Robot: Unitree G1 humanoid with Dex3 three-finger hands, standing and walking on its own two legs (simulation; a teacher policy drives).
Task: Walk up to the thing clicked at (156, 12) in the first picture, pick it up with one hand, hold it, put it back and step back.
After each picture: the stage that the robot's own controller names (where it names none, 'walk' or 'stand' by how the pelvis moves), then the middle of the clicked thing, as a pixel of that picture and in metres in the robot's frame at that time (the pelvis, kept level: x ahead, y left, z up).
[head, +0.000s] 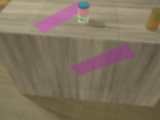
stand; (154, 19) +0.80 -0.39 -0.01
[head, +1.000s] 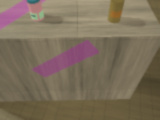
walk; (115, 10) +0.76 -0.15 +0.02
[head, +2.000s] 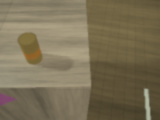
walk; (31, 49) +0.47 +0.26 +0.01
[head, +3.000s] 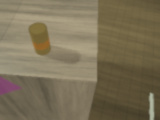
stand; (40, 39) +0.52 +0.18 +0.03
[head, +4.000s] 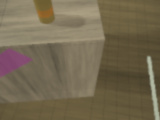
walk; (44, 7) +0.63 +0.16 +0.04
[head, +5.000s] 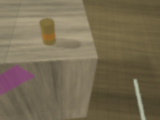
walk; (48, 32) +0.66 +0.16 +0.00
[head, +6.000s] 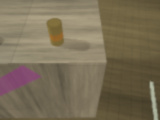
stand; (55, 32) +0.63 +0.13 +0.00
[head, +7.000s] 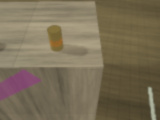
stand; (55, 38) +0.64 +0.15 -0.02
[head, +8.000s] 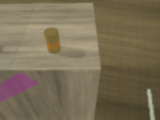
stand; (52, 41) +0.63 +0.16 -0.02
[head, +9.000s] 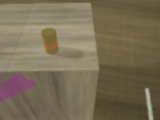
stand; (50, 41) +0.62 +0.17 -0.02
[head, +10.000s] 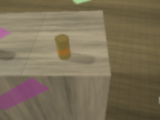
rise first; (63, 47) +0.62 +0.15 -0.01
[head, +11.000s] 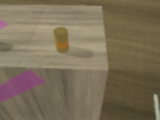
go down; (61, 40) +0.64 +0.14 -0.01
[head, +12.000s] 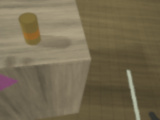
go down; (30, 29) +0.60 +0.15 +0.02
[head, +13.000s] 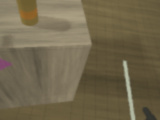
close in; (27, 8) +0.63 +0.15 +0.05
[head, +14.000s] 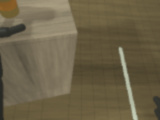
close; out of the picture +0.64 +0.16 +0.08
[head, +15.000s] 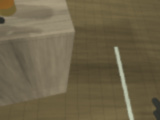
lift; out of the picture +0.65 +0.16 +0.08
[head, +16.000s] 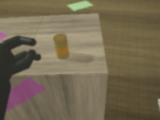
lift; (61, 46) +0.64 +0.14 +0.02
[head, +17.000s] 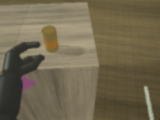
hold; (50, 39) +0.64 +0.15 +0.01
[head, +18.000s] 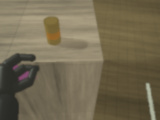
stand; (52, 31) +0.63 +0.14 +0.04
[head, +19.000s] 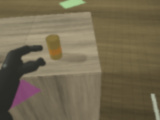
close; (54, 47) +0.64 +0.14 +0.01
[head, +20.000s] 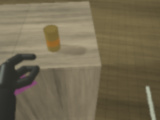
hold; (52, 38) +0.63 +0.15 +0.01
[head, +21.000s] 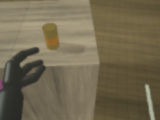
crouch; (51, 36) +0.64 +0.15 +0.01
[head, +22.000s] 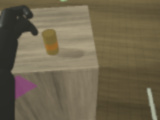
crouch; (50, 42) +0.64 +0.15 +0.01
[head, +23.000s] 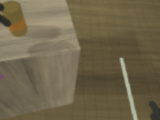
lower; (15, 19) +0.61 +0.16 +0.03
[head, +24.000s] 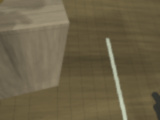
lower; out of the picture +0.65 +0.17 +0.08
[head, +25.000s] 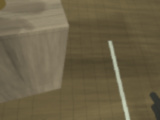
lower; out of the picture +0.65 +0.17 +0.08
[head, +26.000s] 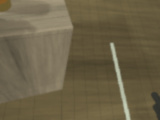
lower; out of the picture +0.65 +0.16 +0.08
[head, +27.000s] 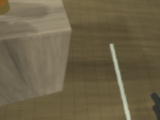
loosen; out of the picture +0.64 +0.16 +0.08
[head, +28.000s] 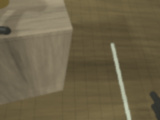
withdraw; out of the picture +0.67 +0.17 +0.08
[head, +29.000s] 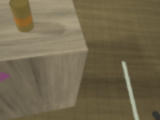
sink last; (22, 15) +0.63 +0.16 +0.04
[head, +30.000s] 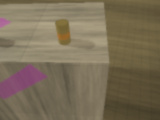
stand; (63, 32) +0.68 +0.15 +0.03
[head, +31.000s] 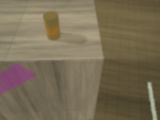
stand; (52, 26) +0.66 +0.14 +0.04
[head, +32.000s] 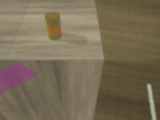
stand; (53, 26) +0.67 +0.14 +0.04
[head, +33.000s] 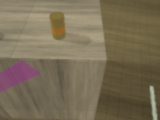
stand; (58, 26) +0.67 +0.14 +0.03
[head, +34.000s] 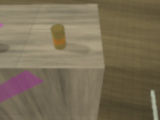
stand; (58, 37) +0.67 +0.14 -0.02
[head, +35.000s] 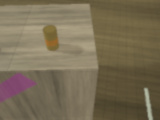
stand; (51, 38) +0.66 +0.18 -0.02
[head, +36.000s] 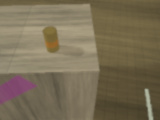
stand; (51, 40) +0.64 +0.17 -0.02
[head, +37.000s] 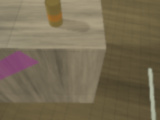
walk; (54, 12) +0.68 +0.15 +0.01
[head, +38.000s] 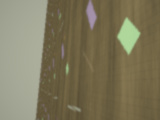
walk; out of the picture -0.54 +0.43 -0.13
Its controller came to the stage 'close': yes
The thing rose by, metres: 0.09
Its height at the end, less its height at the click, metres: -0.03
